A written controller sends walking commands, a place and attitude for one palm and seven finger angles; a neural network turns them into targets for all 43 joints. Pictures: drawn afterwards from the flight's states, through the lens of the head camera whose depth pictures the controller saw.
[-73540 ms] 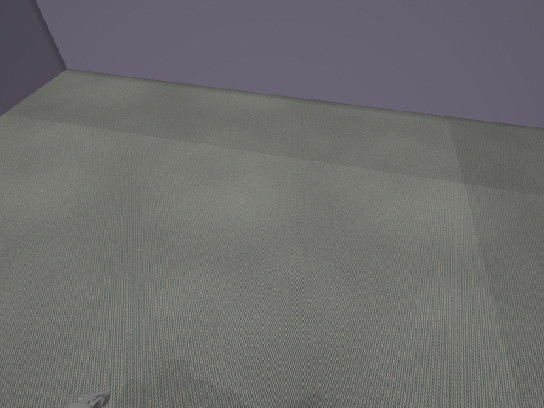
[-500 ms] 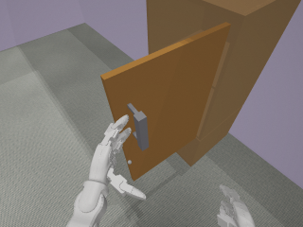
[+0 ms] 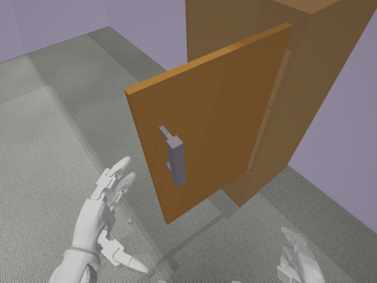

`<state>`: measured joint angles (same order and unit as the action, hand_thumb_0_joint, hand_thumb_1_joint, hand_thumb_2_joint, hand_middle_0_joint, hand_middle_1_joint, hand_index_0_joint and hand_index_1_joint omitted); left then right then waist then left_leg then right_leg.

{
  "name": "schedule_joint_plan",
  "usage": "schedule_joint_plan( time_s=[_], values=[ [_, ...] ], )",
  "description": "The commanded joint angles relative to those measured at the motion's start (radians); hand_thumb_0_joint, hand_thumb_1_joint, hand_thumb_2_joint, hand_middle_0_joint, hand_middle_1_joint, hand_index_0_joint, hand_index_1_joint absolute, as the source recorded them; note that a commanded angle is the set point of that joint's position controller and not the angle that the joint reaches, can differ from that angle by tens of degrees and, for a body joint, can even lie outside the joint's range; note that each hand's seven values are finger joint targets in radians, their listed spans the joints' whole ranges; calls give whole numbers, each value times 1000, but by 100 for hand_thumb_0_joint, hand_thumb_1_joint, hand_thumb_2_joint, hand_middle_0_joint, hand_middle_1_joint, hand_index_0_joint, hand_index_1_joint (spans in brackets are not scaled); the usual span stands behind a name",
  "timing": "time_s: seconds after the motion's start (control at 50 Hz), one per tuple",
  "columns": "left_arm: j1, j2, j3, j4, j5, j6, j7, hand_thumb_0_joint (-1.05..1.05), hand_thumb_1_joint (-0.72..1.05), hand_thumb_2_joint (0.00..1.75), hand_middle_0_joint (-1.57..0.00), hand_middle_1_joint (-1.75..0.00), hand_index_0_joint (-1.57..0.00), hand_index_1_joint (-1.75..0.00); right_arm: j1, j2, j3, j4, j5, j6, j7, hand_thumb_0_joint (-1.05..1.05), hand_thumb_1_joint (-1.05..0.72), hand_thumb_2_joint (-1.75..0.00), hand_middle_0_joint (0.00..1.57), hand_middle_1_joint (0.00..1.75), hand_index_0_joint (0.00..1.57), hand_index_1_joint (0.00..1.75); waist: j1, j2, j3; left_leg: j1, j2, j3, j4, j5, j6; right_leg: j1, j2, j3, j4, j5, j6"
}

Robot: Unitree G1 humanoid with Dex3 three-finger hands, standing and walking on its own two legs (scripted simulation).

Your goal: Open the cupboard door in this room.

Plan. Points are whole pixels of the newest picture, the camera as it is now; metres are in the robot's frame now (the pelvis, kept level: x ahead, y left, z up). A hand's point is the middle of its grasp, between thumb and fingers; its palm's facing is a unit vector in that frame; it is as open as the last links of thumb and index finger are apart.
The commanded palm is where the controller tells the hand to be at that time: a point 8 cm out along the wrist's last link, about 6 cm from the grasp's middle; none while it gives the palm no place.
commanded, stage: draw the hand back to the body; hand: left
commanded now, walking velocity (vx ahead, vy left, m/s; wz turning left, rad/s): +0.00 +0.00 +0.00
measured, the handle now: (171, 156) +0.36 +0.06 +0.08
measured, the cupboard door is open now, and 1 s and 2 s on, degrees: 86 86 86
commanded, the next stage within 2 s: step back with the hand held close in 1.64 s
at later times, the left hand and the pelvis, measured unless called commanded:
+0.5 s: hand (91, 219) +0.20 +0.17 +0.12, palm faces -0.07 -0.99 -0.07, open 16.3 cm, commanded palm +0.18 +0.23 +0.13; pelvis +0.00 +0.02 +0.01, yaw +0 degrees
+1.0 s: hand (28, 195) +0.22 +0.25 +0.17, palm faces +0.32 -0.87 -0.38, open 12.3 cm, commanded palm +0.17 +0.29 +0.19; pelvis +0.02 +0.03 +0.05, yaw -1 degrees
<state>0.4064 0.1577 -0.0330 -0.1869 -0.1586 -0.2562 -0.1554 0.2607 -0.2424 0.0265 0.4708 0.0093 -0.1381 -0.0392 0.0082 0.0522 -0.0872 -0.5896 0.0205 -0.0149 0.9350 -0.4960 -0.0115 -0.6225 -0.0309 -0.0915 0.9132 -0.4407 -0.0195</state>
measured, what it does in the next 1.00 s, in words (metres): stands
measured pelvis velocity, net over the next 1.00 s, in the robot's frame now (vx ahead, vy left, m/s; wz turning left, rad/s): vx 0.02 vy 0.03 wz -0.02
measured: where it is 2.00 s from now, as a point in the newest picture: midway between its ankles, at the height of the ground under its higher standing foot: outside the picture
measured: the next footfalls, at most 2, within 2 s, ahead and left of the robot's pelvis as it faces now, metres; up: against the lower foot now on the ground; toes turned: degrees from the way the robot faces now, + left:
none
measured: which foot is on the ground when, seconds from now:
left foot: down 0.00-1.00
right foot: down 0.00-1.00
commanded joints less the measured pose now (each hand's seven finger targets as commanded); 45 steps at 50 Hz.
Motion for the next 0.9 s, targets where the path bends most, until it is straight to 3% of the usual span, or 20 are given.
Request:
schedule_joint_plan(
  time_s=[0.0,0.04,0.08,0.14,0.16,0.22,0.26,0.32,0.38,0.44,0.5,0.54,0.56,0.58,0.6,0.64,0.68,0.74,0.8,0.88],
  values=[
    [-91,62,45,-238,-25,-66,-4,0,-50,30,-15,-30,-15,-30,-55,-93,-41,-169,7,-78,-10,0,-90,-90,20,30,20,30,-17,-77,-170,3,-45,2,-110,245,21,170,19,76,-139,253,4],
    [-71,80,61,-217,-20,-60,0,0,-50,30,-15,-30,-15,-30,-53,-98,-41,-165,9,-78,-10,0,-90,-90,20,30,20,30,-14,-96,-156,-7,-43,0,-111,236,21,163,22,73,-142,229,3],
    [-82,94,69,-284,-19,-58,7,0,-50,30,-15,-30,-15,-30,-58,-93,-40,-179,11,-81,-11,0,-90,-90,20,30,20,30,-3,-44,-186,23,-43,0,-129,246,21,179,22,63,-134,239,0],
    [-41,135,120,-310,-26,-36,19,0,-50,30,-15,-30,-15,-30,-59,-92,-34,-179,14,-81,-14,0,-90,-90,20,30,20,30,10,-42,-188,38,-38,-3,-151,254,21,204,28,55,-145,238,-4],
    [-33,104,99,-308,-31,-26,16,0,-50,30,-15,-30,-15,-30,-62,-86,-31,-183,16,-82,-15,0,-90,-90,20,30,20,30,4,-53,-164,42,-37,-2,-158,253,22,201,28,52,-154,244,0],
    [-17,103,108,-317,-48,0,6,0,-50,30,-15,-30,-15,-30,-62,-89,-28,-179,20,-89,-18,0,-90,-90,20,30,20,30,2,-50,-138,58,-34,-4,-177,248,20,203,32,42,-170,241,3],
    [7,115,126,-318,-56,18,-7,0,-50,30,-15,-30,-15,-30,-67,-93,-26,-178,21,-91,-21,0,-90,-90,20,30,20,30,6,-75,-130,61,-32,-6,-187,255,21,219,32,39,-181,246,5],
    [0,127,136,-367,-68,37,-26,0,-50,30,-15,-30,-15,-30,-71,-94,-22,-177,23,-100,-24,0,-90,-90,20,30,20,30,7,-26,-123,97,-31,-11,-208,269,18,222,34,26,-185,257,2],
    [2,133,146,-382,-78,54,-37,0,-50,30,-15,-30,-15,-30,-73,-96,-18,-171,26,-109,-26,0,-90,-90,20,30,20,30,5,-23,-94,114,-28,-17,-223,267,17,221,37,17,-199,247,3],
    [-9,166,191,-382,-89,70,-45,0,-50,30,-15,-30,-15,-30,-79,-103,-17,-157,26,-115,-34,0,-90,-90,20,30,20,30,9,-50,-84,127,-26,-22,-236,264,19,237,40,17,-218,236,3],
    [-9,178,217,-405,-100,85,-57,0,-40,34,-15,-30,-15,-30,-83,-100,-12,-152,28,-124,-36,0,-90,-90,20,30,20,30,19,-5,-90,160,-27,-25,-256,295,15,261,39,10,-225,269,1],
    [-6,203,245,-411,-106,97,-67,0,-32,37,-16,-30,-16,-30,-94,-103,-12,-144,30,-129,-38,0,-90,-90,20,30,20,30,24,-28,-101,176,-24,-27,-264,325,15,288,40,8,-233,297,0],
    [-26,313,252,-525,42,99,83,0,-29,39,-16,-30,-16,-30,-98,-87,-16,-146,11,-117,-59,0,-90,-90,20,30,20,30,61,1,-99,186,-15,-5,-315,345,23,348,19,57,-287,298,-7],
    [74,226,221,-472,59,125,149,0,-26,40,-16,-30,-16,-30,-83,-69,-9,-135,1,-112,-63,0,-90,-90,20,30,20,30,41,-10,-46,196,-15,-3,-333,337,19,338,16,46,-312,283,-5],
    [88,195,191,-449,81,141,187,0,-22,42,-16,-30,-16,-30,-84,-70,-6,-119,1,-101,-60,0,-90,-90,20,30,20,30,38,-15,-17,208,-10,-3,-347,342,18,343,15,39,-328,279,-2],
    [60,221,206,-451,107,145,233,0,-15,45,-16,-30,-16,-30,-104,-79,-10,-102,-1,-89,-62,0,-90,-90,20,30,20,30,36,-36,-1,250,-2,-2,-375,354,21,366,18,39,-367,284,-1],
    [34,214,197,-453,123,141,256,0,-8,48,-16,-30,-16,-30,-118,-78,-6,-90,-6,-83,-63,0,-90,-90,20,30,20,30,30,-2,17,289,-3,3,-413,340,22,384,16,36,-395,267,2],
    [0,251,238,-431,138,133,283,0,2,52,-17,-30,-17,-30,-137,-84,-8,-65,-12,-81,-68,0,-90,-90,20,30,20,30,36,-12,32,330,0,0,-466,323,22,427,18,36,-441,245,-2],
    [-14,252,253,-452,145,122,293,0,13,57,-17,-30,-17,-30,-146,-79,-7,-50,-17,-82,-66,0,-90,-90,20,30,20,30,39,22,15,380,0,1,-504,384,19,476,17,34,-459,288,-2],
    [14,266,295,-434,141,120,293,0,27,63,-18,-30,-18,-30,-165,-83,-14,-31,-20,-77,-59,0,-90,-90,20,30,20,30,50,-21,19,414,8,6,-540,471,17,534,21,33,-489,355,0]
  ],
)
